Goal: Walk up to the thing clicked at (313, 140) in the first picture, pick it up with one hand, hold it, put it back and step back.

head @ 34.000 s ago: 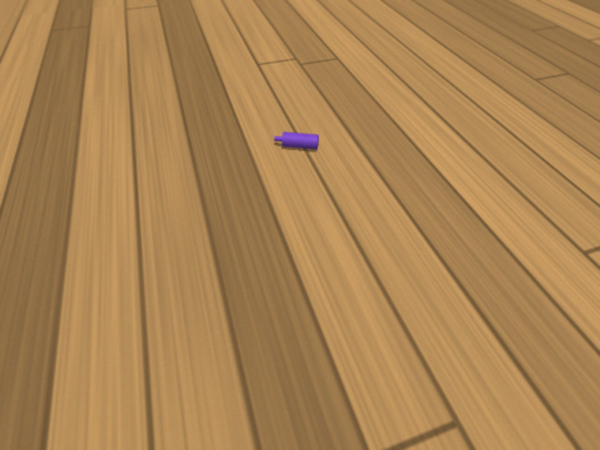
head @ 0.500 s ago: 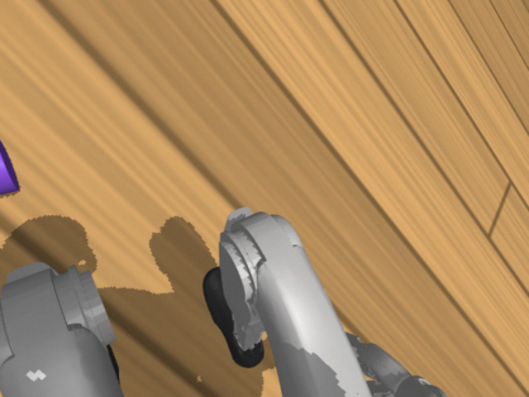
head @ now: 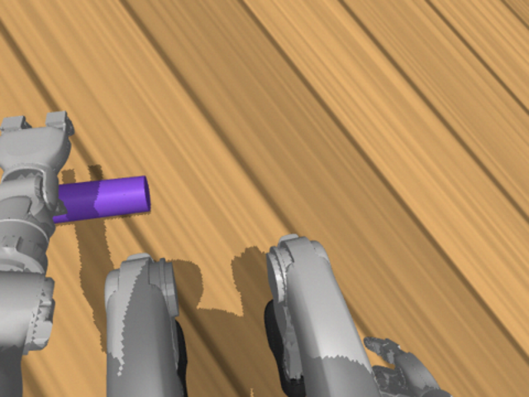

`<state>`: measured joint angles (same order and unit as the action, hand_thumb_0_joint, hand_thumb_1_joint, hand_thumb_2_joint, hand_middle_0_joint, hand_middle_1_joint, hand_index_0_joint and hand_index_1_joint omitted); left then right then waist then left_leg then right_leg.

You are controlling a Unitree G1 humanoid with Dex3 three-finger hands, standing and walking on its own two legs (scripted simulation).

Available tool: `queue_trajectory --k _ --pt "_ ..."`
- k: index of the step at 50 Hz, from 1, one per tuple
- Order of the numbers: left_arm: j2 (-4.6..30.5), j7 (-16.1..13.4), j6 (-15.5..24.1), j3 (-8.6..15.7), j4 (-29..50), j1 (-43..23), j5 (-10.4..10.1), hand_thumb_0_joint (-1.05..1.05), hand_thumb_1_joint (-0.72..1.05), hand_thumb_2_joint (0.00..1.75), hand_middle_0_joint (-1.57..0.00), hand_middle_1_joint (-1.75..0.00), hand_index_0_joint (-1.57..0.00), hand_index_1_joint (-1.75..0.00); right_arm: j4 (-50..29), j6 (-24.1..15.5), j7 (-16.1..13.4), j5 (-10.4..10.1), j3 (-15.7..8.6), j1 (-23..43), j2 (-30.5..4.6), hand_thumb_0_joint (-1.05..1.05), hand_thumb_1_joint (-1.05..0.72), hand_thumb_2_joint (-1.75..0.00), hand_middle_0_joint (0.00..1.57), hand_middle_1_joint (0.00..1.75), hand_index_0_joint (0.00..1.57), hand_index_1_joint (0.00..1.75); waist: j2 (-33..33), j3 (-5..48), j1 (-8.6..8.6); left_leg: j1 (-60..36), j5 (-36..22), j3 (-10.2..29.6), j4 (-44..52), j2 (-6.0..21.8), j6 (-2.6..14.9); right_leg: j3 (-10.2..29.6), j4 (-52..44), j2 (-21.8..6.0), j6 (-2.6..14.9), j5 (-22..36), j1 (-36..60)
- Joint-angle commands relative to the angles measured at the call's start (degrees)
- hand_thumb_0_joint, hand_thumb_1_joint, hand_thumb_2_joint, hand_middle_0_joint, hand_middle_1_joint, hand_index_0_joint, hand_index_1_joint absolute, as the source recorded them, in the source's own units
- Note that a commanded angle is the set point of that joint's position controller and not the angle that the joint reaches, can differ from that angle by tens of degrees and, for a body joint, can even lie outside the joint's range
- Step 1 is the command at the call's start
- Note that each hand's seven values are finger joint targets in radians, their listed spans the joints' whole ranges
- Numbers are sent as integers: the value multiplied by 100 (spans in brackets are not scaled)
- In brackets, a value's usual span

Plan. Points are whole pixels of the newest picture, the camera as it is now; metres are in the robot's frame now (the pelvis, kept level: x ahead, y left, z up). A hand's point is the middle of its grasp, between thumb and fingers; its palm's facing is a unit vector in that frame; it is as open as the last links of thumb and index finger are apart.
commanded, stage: withdraw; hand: left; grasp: from above
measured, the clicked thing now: (87, 200) +0.48 +0.30 -0.32
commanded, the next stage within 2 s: home in 0.24 s
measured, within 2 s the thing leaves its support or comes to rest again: neither
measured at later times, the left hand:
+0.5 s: hand (70, 187) +0.46 +0.29 -0.20, palm faces -0.40 -0.07 -0.91, open 13.4 cm
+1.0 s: hand (23, 226) +0.35 +0.26 +0.00, palm faces -0.22 -0.73 -0.64, open 7.6 cm
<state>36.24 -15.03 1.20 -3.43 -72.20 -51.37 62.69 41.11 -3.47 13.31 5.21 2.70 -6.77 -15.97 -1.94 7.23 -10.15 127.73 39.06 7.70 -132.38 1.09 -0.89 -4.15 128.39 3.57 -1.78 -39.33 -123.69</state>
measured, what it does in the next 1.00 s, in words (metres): rises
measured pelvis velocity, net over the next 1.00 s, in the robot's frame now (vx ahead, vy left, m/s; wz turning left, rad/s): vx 0.01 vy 0.00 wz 0.06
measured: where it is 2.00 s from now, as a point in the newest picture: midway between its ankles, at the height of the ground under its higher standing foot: (233, 378)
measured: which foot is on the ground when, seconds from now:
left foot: down 0.00-1.00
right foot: down 0.00-1.00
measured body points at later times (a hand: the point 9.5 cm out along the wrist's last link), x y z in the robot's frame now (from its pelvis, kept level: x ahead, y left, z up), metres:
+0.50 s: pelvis -0.01 +0.00 -0.03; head +0.23 +0.08 +0.34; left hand +0.48 +0.29 -0.15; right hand +0.02 -0.27 -0.12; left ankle +0.08 +0.13 -0.33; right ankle +0.10 -0.12 -0.33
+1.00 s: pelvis +0.01 +0.00 +0.12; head +0.18 +0.05 +0.53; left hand +0.36 +0.29 +0.04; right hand +0.18 -0.25 +0.00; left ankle +0.08 +0.13 -0.33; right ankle +0.10 -0.12 -0.33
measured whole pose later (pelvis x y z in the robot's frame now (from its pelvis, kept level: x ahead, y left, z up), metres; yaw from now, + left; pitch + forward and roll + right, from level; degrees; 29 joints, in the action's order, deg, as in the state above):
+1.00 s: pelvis +0.01 +0.00 +0.12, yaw +3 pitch +33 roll -6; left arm 25.1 -2.8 -6.3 1.9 -34.6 -21.0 24.5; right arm 35.6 -0.8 3.7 -0.2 -0.7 -7.1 -15.5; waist -2.0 11.5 -4.4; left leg 106.7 37.5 5.5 -111.0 1.1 -0.5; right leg -2.7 107.8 2.3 -1.3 -38.2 -102.8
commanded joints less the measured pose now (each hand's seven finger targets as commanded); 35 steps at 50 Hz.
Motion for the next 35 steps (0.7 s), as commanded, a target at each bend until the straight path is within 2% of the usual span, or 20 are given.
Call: queue_trajectory --k 1,2,4,6,9,13,14,15,16,17,18,20,22,24,26,28,30,32,33,35 --pt "1180 258 282 154 405 -1801 46 0 -51 102 -8 -101 -7 -102 -275 164 -423 -66 -397 -1226 -1323 0 -89 -90 20 30 20 30 -116 2710 -389 -1807 -536 -501 1345 -166 334 -141 -1948 128 403 620 2216" --pt "1209 289 348 152 356 -1788 86 0 -52 102 -8 -101 -7 -101 -281 179 -483 -68 -349 -1197 -1300 0 -90 -90 20 30 20 30 -170 2669 -329 -1809 -543 -537 1397 -192 328 -133 -1940 84 403 619 2212" --pt "1221 315 498 123 207 -1911 149 0 -51 102 -8 -101 -7 -101 -342 201 -597 -43 -271 -1137 -1250 0 -89 -90 20 30 20 30 -182 2645 -355 -1791 -504 -537 1372 -181 326 -71 -1934 88 394 550 2171" --pt "1403 220 656 197 -12 -1960 271 0 -51 101 -7 -101 -7 -101 -317 199 -694 -18 -205 -1127 -1237 0 -89 -90 20 30 20 30 -300 2662 -320 -1808 -435 -553 1401 -189 317 -64 -1884 82 404 462 2139" --pt "1498 16 866 203 -280 -2166 473 0 -51 101 -8 -101 -8 -101 -301 179 -755 53 -101 -1107 -1256 0 -89 -90 20 30 20 30 -589 2643 -409 -1942 -417 -524 1388 -165 292 -144 -1705 85 408 521 1893" --pt "1729 -406 1113 328 -590 -2465 690 0 -51 100 -7 -101 -8 -100 -243 131 -786 162 5 -1204 -1356 0 -89 -89 20 30 20 30 -884 2842 -526 -2064 -528 -490 1185 -162 269 -243 -1470 66 394 656 1700" --pt "1912 -520 1175 426 -519 -2616 729 0 -50 99 -7 -101 -8 -100 -254 114 -793 195 19 -1167 -1375 0 -89 -89 20 30 20 30 -1028 2967 -453 -2125 -485 -452 1183 -157 246 -277 -1377 77 415 579 1557" --pt "1938 -616 1214 440 -623 -2659 780 0 -50 99 -7 -101 -8 -100 -259 114 -793 233 46 -1181 -1367 0 -89 -89 20 30 20 30 -1220 3002 -506 -2127 -530 -470 1117 -154 225 -249 -1306 82 419 621 1608" --pt "2072 -736 1253 552 -598 -2732 822 0 -51 99 -7 -101 -8 -100 -254 108 -797 259 36 -1207 -1398 0 -89 -89 20 30 20 30 -1301 3168 -481 -2277 -576 -440 1109 -150 205 -297 -1244 78 429 640 1573" --pt "2072 -859 1263 585 -624 -2814 901 0 -51 99 -7 -101 -8 -100 -204 81 -799 305 33 -1266 -1429 0 -89 -89 20 30 20 30 -1445 3186 -548 -2437 -627 -434 1099 -148 187 -389 -1165 60 420 754 1487" --pt "2141 -978 1265 645 -594 -2958 939 0 -43 91 -15 -93 -16 -92 -176 35 -792 341 23 -1307 -1464 0 -88 -89 20 30 20 30 -1552 3257 -575 -2568 -691 -417 1055 -128 179 -450 -1110 53 410 848 1395" --pt "2243 -1198 1221 789 -401 -3080 935 0 -30 96 -26 -77 -23 -76 -169 5 -781 387 21 -1377 -1480 0 -88 -89 20 30 20 30 -1901 3573 -571 -2738 -813 -412 1008 -110 152 -463 -1006 54 423 1003 1403" --pt "2154 -1351 1068 905 -393 -2853 825 0 -29 92 -25 -70 -22 -72 -133 -52 -746 407 -56 -1463 -1505 0 -88 -89 20 30 20 30 -2066 3595 -511 -2858 -745 -445 1086 -119 133 -545 -969 22 425 955 1252" --pt "2242 -1421 889 1066 110 -2757 582 0 -15 93 -25 -65 -22 -68 -184 -84 -699 389 -133 -1441 -1496 0 -88 -89 20 30 20 30 -2369 4238 -342 -3173 -865 -446 1158 -93 114 -544 -935 17 458 1060 1383" --pt "2147 -1356 649 1164 414 -2506 277 0 0 97 -25 -64 -23 -66 -202 -89 -655 299 -303 -1475 -1529 0 -89 -90 20 30 20 30 -2597 4666 -171 -3576 -995 -443 1372 -92 85 -577 -907 -28 477 1235 1373" --pt "1939 -1199 413 1136 438 -2281 -105 0 16 98 -25 -60 -23 -62 -114 -57 -604 203 -374 -1610 -1456 0 -89 -90 20 30 20 30 -2376 4568 -125 -3399 -967 -479 1480 -96 133 -521 -1109 -18 463 1249 1554" --pt "1719 -957 207 1173 688 -1887 -601 0 30 99 -25 -57 -23 -58 -85 -22 -581 94 -464 -1704 -1353 0 -89 -90 20 30 20 30 -2058 4605 -24 -3373 -1008 -505 1600 -115 180 -451 -1321 -16 446 1291 1855" --pt "1535 -642 21 1206 1127 -1472 -1025 0 41 99 -24 -53 -23 -54 -58 21 -584 -47 -572 -1737 -1338 0 -89 -90 20 30 20 30 -2070 4690 118 -3685 -1150 -467 1883 -129 163 -386 -1463 -61 448 1382 2032" --pt "1383 -448 -59 1122 1539 -1336 -1247 0 48 97 -23 -49 -22 -50 -85 47 -586 -137 -615 -1721 -1318 0 -89 -90 20 30 20 30 -2029 4812 157 -3891 -1256 -431 2000 -123 162 -366 -1559 -55 452 1450 2157" --pt "1073 -57 -205 1028 2146 -727 -1657 0 59 98 -23 -47 -22 -48 -257 124 -628 -281 -673 -1634 -1260 0 -89 -90 20 30 20 30 -1554 4853 157 -3886 -1365 -441 2119 -127 235 -289 -1904 -19 410 1598 2578"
